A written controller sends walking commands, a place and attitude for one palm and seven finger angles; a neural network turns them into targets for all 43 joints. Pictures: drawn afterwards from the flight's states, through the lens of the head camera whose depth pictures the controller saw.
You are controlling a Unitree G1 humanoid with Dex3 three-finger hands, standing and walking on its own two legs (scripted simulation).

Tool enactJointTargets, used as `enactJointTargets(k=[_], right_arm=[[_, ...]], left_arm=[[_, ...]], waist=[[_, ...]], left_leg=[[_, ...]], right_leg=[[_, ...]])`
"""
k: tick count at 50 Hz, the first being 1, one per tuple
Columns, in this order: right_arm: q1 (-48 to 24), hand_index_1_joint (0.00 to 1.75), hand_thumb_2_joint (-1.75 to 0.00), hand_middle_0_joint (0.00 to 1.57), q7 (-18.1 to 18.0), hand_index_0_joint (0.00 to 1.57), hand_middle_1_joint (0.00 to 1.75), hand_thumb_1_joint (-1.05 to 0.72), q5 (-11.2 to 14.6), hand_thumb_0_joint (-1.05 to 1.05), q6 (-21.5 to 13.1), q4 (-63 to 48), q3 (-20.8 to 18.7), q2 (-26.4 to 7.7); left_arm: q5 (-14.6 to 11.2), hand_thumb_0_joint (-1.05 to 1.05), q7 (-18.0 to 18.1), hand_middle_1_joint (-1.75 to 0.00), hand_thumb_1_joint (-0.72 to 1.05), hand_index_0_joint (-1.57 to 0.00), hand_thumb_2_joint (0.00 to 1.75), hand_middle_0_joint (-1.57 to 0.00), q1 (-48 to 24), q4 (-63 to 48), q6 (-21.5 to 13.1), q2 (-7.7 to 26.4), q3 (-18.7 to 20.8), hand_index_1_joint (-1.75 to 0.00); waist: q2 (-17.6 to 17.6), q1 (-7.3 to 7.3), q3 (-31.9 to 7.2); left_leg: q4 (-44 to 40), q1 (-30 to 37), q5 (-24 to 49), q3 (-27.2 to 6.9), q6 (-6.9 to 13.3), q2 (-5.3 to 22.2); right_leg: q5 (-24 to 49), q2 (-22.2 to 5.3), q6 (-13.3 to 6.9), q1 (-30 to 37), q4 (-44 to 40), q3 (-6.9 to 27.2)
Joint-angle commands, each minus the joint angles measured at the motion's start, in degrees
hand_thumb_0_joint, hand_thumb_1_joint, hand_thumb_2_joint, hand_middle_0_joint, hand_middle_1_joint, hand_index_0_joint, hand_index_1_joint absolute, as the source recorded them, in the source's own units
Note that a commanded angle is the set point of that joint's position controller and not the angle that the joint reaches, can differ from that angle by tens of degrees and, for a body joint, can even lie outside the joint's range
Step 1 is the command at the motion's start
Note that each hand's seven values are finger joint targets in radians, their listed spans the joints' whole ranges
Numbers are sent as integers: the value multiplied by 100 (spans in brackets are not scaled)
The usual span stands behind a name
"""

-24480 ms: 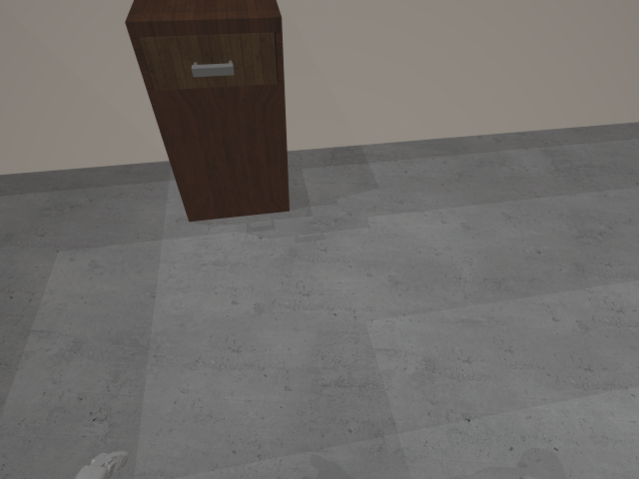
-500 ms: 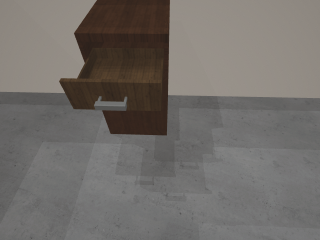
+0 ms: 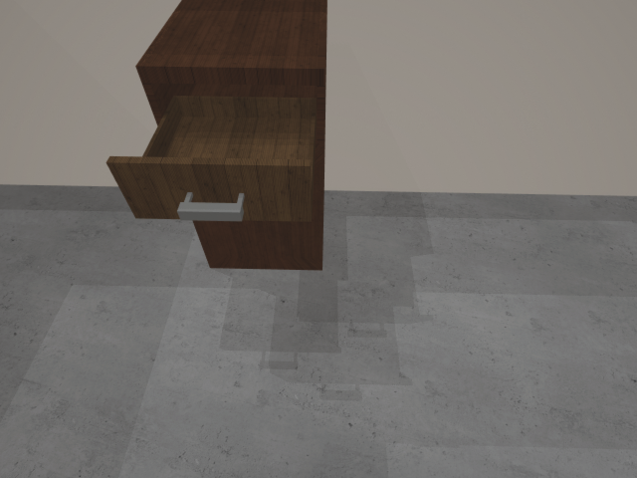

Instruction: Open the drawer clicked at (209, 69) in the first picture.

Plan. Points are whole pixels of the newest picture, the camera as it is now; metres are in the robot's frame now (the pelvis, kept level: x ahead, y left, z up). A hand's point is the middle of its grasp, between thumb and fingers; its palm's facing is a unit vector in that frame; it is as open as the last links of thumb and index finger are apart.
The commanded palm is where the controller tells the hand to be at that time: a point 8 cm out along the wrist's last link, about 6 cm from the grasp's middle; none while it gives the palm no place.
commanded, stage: look to check the result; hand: left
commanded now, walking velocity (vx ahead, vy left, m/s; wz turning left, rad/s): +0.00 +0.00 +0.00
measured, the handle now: (213, 204) +0.62 +0.25 -0.09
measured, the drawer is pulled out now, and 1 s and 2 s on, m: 0.30 0.30 0.30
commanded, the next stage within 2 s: stand and wait in 0.54 s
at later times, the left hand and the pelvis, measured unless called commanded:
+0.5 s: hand out of the picture +0.00 +0.16 -0.18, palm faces +0.03 -0.98 -0.19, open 7.4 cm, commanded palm none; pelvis +0.00 -0.01 +0.00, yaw +0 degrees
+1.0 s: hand out of the picture +0.02 +0.16 -0.17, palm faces +0.03 -0.98 -0.21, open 7.4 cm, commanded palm none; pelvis +0.01 -0.02 +0.00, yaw +0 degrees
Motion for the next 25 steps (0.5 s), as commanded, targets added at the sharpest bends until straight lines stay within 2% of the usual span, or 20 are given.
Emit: enactJointTargets(k=[1, 7, 12, 15, 22, 25], right_arm=[[472, 30, -90, 20, -35, 20, 30, -90, -22, 0, -46, -125, -66, -432], [480, 30, -90, 20, -34, 20, 30, -90, -28, 0, -39, -101, -74, -415], [452, 30, -90, 20, -31, 20, 30, -90, -32, 0, -40, -89, -73, -414], [426, 30, -90, 20, -36, 20, 30, -90, -29, 0, -63, -89, -73, -425], [363, 30, -90, 20, -36, 20, 30, -90, -32, 0, -53, -88, -78, -436], [352, 30, -90, 20, -36, 20, 30, -90, -29, 0, -55, -88, -79, -456]], left_arm=[[16, 0, 25, -30, 90, -20, 90, -20, 449, -116, -77, 553, 112, -30], [16, 0, 29, -30, 90, -20, 90, -20, 424, -94, -89, 541, 111, -30], [18, 0, 35, -30, 90, -20, 90, -20, 411, -107, -97, 545, 110, -30], [13, 0, 29, -30, 90, -20, 90, -20, 415, -107, -107, 569, 119, -30], [19, 0, 33, -30, 90, -20, 90, -20, 367, -103, -101, 552, 115, -30], [13, 0, 27, -30, 90, -20, 90, -20, 332, -105, -107, 596, 124, -30]], waist=[[56, 28, 135], [-82, 8, 139], [22, -3, 154], [46, 13, -1], [13, 11, 187], [17, 12, 126]], left_leg=[[-503, -110, 230, -461, 153, 382], [-490, -113, 182, -444, 144, 385], [-489, -97, 240, -438, 138, 386], [-484, -33, 378, -440, 135, 389], [-536, -42, 347, -436, 126, 410], [-544, -38, 307, -439, 116, 399]], right_leg=[[80, -501, -111, -226, -517, 557], [52, -509, -102, -205, -558, 557], [99, -507, -108, -212, -571, 589], [280, -522, -113, -99, -533, 585], [247, -511, -102, -199, -572, 577], [215, -514, -107, -145, -593, 600]])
